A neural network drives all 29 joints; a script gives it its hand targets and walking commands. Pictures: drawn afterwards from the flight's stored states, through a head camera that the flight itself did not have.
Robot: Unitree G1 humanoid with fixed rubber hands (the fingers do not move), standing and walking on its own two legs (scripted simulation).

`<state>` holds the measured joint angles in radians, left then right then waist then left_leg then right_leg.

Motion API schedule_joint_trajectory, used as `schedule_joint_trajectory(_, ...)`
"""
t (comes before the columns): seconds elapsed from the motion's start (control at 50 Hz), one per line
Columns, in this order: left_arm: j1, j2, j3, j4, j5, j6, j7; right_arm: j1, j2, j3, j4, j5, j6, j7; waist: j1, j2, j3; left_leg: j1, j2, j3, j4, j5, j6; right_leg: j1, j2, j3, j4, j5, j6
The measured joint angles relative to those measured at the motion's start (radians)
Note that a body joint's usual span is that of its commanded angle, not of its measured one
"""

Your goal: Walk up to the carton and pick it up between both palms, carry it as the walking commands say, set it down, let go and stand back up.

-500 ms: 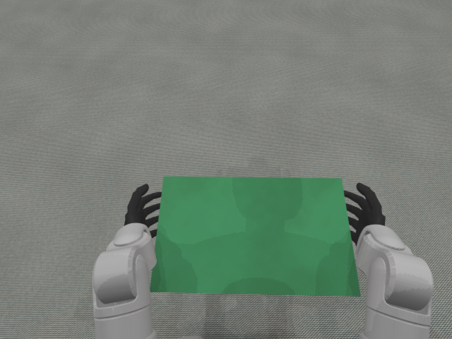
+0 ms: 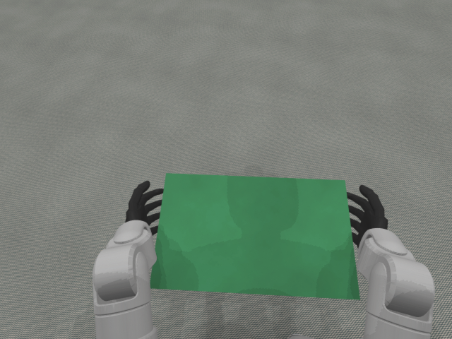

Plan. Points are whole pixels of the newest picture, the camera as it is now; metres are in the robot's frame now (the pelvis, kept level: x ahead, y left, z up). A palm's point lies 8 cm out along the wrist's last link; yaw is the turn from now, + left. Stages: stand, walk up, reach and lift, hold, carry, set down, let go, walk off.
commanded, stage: carry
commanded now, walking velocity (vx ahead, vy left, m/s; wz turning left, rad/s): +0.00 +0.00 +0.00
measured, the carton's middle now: (249, 240) +0.29 -0.01 -0.02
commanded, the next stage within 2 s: none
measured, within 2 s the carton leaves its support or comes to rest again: neither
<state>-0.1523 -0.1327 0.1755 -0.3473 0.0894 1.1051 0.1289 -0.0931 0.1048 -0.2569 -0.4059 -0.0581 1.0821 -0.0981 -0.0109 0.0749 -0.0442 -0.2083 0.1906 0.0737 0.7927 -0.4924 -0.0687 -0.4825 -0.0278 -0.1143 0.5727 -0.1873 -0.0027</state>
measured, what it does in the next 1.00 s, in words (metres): walks ahead: left foot, then right foot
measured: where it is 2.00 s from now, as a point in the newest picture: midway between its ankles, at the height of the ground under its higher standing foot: (272, 168)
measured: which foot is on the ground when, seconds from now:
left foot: up 0.00-0.24, down 0.26-0.84, up 0.86-1.00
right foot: down 0.00-0.28, up 0.30-0.40, down 0.42-0.72, up 0.74-0.80, down 0.82-1.00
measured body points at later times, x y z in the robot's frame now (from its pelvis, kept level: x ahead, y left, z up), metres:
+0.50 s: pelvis +0.24 -0.05 +0.00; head +0.28 -0.05 +0.45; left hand +0.52 +0.13 +0.06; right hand +0.52 -0.24 +0.04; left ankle +0.23 +0.05 -0.72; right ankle +0.14 -0.16 -0.72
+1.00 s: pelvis +0.43 -0.11 -0.01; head +0.43 -0.12 +0.43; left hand +0.69 +0.07 +0.04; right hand +0.68 -0.31 +0.03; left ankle +0.33 +0.02 -0.69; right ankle +0.31 -0.18 -0.72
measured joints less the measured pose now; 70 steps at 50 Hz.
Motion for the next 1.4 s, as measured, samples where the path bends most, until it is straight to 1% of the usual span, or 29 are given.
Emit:
schedule_joint_trajectory(0.06,-0.011,-0.001,-0.007,0.03,0.014,0.005,0.009,-0.028,-0.019,-0.008,0.041,0.005,0.015,0.003,0.005,-0.035,0.003,-0.166,-0.085,-0.043,0.298,-0.065,0.02,0.056,-0.012,-0.002,-0.03,-0.057,-0.007)
schedule_joint_trajectory(0.1,-0.003,-0.001,-0.003,0.027,0.003,0.005,0.022,-0.038,-0.022,-0.003,0.056,0.009,0.015,-0.003,0.006,-0.054,0.013,-0.249,-0.125,-0.025,0.308,-0.059,0.025,0.109,-0.017,-0.008,-0.075,-0.067,-0.013)
schedule_joint_trajectory(0.2,0.03,0.003,0.021,-0.056,-0.012,0.008,0.03,-0.041,0.021,0.002,0.049,0.0,-0.019,0.015,0.038,-0.084,0.043,-0.327,-0.168,0.03,-0.067,0.122,0.048,0.229,0.004,-0.005,-0.127,-0.127,-0.019)
schedule_joint_trajectory(0.24,0.039,0.004,0.025,-0.084,-0.02,0.014,0.033,-0.03,0.028,0.011,0.039,-0.013,-0.031,0.032,0.044,-0.086,0.043,-0.304,-0.172,0.059,-0.247,0.302,0.063,0.271,0.019,-0.009,-0.092,-0.186,-0.016)
schedule_joint_trajectory(0.26,0.043,0.005,0.024,-0.091,-0.024,0.016,0.035,-0.025,0.026,0.017,0.037,-0.021,-0.034,0.038,0.045,-0.085,0.036,-0.291,-0.167,0.07,-0.284,0.422,0.096,0.282,0.028,-0.012,-0.051,-0.225,-0.011)
schedule_joint_trajectory(0.28,0.041,0.009,0.029,-0.084,-0.027,0.016,0.036,-0.022,0.025,0.027,0.047,-0.028,-0.043,0.041,0.046,-0.106,0.027,-0.288,-0.173,0.077,-0.252,0.405,0.128,0.277,0.017,-0.008,0.004,-0.26,0.003)
schedule_joint_trajectory(0.32,0.032,0.018,0.043,-0.055,-0.03,0.015,0.029,-0.031,0.025,0.041,0.072,-0.044,-0.042,0.037,0.052,-0.144,0.013,-0.275,-0.184,0.093,-0.213,0.307,0.145,0.235,0.005,0.039,0.12,-0.321,0.032)
schedule_joint_trajectory(0.38,0.035,0.027,0.052,-0.029,-0.043,0.014,0.033,-0.051,0.027,0.048,0.093,-0.064,-0.022,0.031,0.052,-0.144,0.0,-0.25,-0.175,0.11,-0.215,0.248,0.133,0.175,-0.001,0.08,0.13,-0.337,0.038)
schedule_joint_trajectory(0.42,0.028,0.025,0.046,-0.026,-0.05,0.017,0.045,-0.047,0.026,0.041,0.092,-0.07,-0.024,0.037,0.046,-0.125,0.001,-0.238,-0.169,0.112,-0.207,0.226,0.123,0.173,-0.018,0.073,0.028,-0.222,0.044)
schedule_joint_trajectory(0.52,0.031,0.002,0.025,-0.002,-0.033,0.008,0.039,0.009,0.022,0.017,0.071,-0.047,-0.036,0.037,0.028,-0.061,-0.037,-0.237,-0.149,0.094,-0.153,0.181,0.091,0.212,-0.002,0.051,0.004,-0.244,0.014)
schedule_joint_trajectory(0.64,0.054,0.005,0.03,0.035,0.007,-0.033,-0.031,0.043,0.021,0.043,0.055,-0.039,-0.04,0.009,0.005,-0.121,-0.085,-0.174,-0.185,0.109,-0.122,0.128,0.067,0.261,-0.045,0.06,0.069,-0.341,0.008)
schedule_joint_trajectory(0.68,0.07,0.006,0.034,0.031,0.007,-0.041,-0.03,0.042,0.021,0.053,0.073,-0.04,-0.049,0.01,-0.003,-0.145,-0.107,-0.136,-0.194,0.11,-0.131,0.069,0.07,0.254,-0.055,0.063,0.15,-0.371,0.023)
schedule_joint_trajectory(0.72,0.089,0.007,0.044,0.015,0.0,-0.045,-0.02,0.023,0.021,0.063,0.097,-0.05,-0.053,0.021,-0.01,-0.124,-0.11,-0.114,-0.168,0.107,-0.098,0.01,0.08,0.184,-0.039,0.069,0.341,-0.316,0.075)
schedule_joint_trajectory(0.76,0.116,0.01,0.058,-0.003,-0.003,-0.043,-0.022,0.006,0.023,0.083,0.114,-0.058,-0.044,0.025,-0.004,-0.077,-0.112,-0.084,-0.123,0.125,-0.063,-0.056,0.056,0.097,-0.008,0.09,0.477,-0.451,0.097)
schedule_joint_trajectory(0.8,0.12,0.015,0.066,-0.01,-0.014,-0.025,-0.018,0.014,0.023,0.098,0.108,-0.06,-0.028,0.016,0.001,-0.065,-0.103,-0.039,-0.113,0.15,-0.056,-0.085,0.038,0.03,-0.015,0.102,0.446,-0.498,0.085)
schedule_joint_trajectory(0.82,0.11,0.014,0.066,-0.002,-0.016,-0.019,-0.018,0.023,0.023,0.097,0.101,-0.065,-0.026,0.016,-0.002,-0.064,-0.091,-0.016,-0.115,0.148,-0.055,-0.096,0.029,0.022,-0.023,0.095,0.342,-0.427,0.078)
schedule_joint_trajectory(0.84,0.1,0.005,0.059,0.022,-0.013,-0.024,-0.019,0.038,0.018,0.087,0.095,-0.068,-0.029,0.018,-0.012,-0.046,-0.079,-0.004,-0.106,0.123,-0.035,-0.105,0.019,0.049,-0.023,0.066,0.29,-0.303,0.047)
schedule_joint_trajectory(0.88,0.093,0.003,0.007,0.062,-0.025,-0.021,0.013,0.082,-0.008,0.06,0.08,-0.048,-0.019,0.016,-0.022,-0.008,-0.075,-0.046,-0.078,0.057,0.093,-0.112,-0.005,0.11,-0.01,0.001,0.266,-0.337,-0.002)
schedule_joint_trajectory(0.92,0.098,0.006,-0.021,0.059,-0.028,0.0,0.03,0.103,-0.025,0.053,0.057,0.003,0.009,-0.017,-0.017,-0.034,-0.061,-0.081,-0.124,0.002,0.189,-0.131,-0.003,0.161,-0.02,-0.013,0.25,-0.375,-0.029)
schedule_joint_trajectory(0.98,0.101,0.006,-0.009,0.058,-0.014,-0.013,0.005,0.064,-0.032,0.056,0.056,0.034,0.035,-0.05,-0.008,-0.057,-0.04,-0.137,-0.165,-0.025,0.211,-0.126,0.003,0.234,-0.01,-0.018,0.182,-0.384,-0.039)
schedule_joint_trajectory(1.06,0.061,0.005,0.024,0.114,0.041,-0.079,-0.03,-0.007,-0.006,0.03,0.189,-0.037,-0.067,0.03,0.012,-0.098,-0.033,-0.179,-0.189,0.005,0.001,0.003,0.035,0.308,0.001,-0.021,0.124,-0.407,-0.04)
schedule_joint_trajectory(1.12,0.082,0.02,0.046,0.097,0.017,-0.096,-0.007,-0.012,0.016,0.052,0.237,-0.042,-0.122,0.027,0.031,-0.164,-0.047,-0.135,-0.203,0.049,-0.039,0.026,0.086,0.284,-0.027,0.011,0.253,-0.419,0.005)
schedule_joint_trajectory(1.16,0.113,0.026,0.062,0.045,-0.025,-0.088,0.006,-0.015,0.026,0.078,0.196,-0.032,-0.098,-0.001,0.029,-0.131,-0.047,-0.114,-0.17,0.055,-0.014,-0.037,0.085,0.2,0.005,0.056,0.446,-0.431,0.061)
schedule_joint_trajectory(1.2,0.118,0.018,0.071,0.03,-0.025,-0.085,-0.009,-0.007,0.024,0.088,0.175,-0.055,-0.091,0.021,0.034,-0.092,-0.048,-0.076,-0.145,0.064,-0.021,-0.074,0.073,0.126,0.022,0.094,0.513,-0.529,0.059)
schedule_joint_trajectory(1.26,0.079,0.01,0.063,0.095,0.01,-0.11,-0.025,0.003,0.023,0.065,0.211,-0.09,-0.133,0.047,0.027,-0.059,-0.039,-0.019,-0.136,0.057,-0.051,-0.102,0.052,0.05,0.002,0.094,0.335,-0.436,0.062)
schedule_joint_trajectory(1.28,0.074,0.011,0.048,0.092,0.004,-0.108,-0.014,0.016,0.021,0.059,0.19,-0.081,-0.131,0.042,0.02,-0.042,-0.025,-0.009,-0.126,0.044,-0.03,-0.113,0.045,0.058,0.001,0.074,0.264,-0.297,0.043)
schedule_joint_trajectory(1.3,0.077,0.004,0.029,0.084,-0.007,-0.103,0.002,0.038,0.011,0.052,0.155,-0.064,-0.119,0.036,0.015,-0.011,-0.017,-0.025,-0.104,0.019,0.032,-0.11,0.037,0.085,0.014,0.046,0.248,-0.272,0.017)
schedule_joint_trajectory(1.32,0.08,0.003,0.006,0.066,-0.021,-0.088,0.018,0.062,0.002,0.045,0.117,-0.046,-0.102,0.031,0.014,0.002,-0.013,-0.06,-0.093,-0.003,0.122,-0.069,0.028,0.108,0.021,0.027,0.241,-0.308,-0.001)
schedule_joint_trajectory(1.4,0.098,0.006,-0.034,0.009,-0.034,-0.04,0.021,0.112,-0.001,0.025,0.003,0.03,-0.031,-0.016,0.005,-0.064,-0.012,-0.169,-0.172,-0.058,0.309,-0.151,0.03,0.21,-0.012,0.002,0.202,-0.411,-0.021)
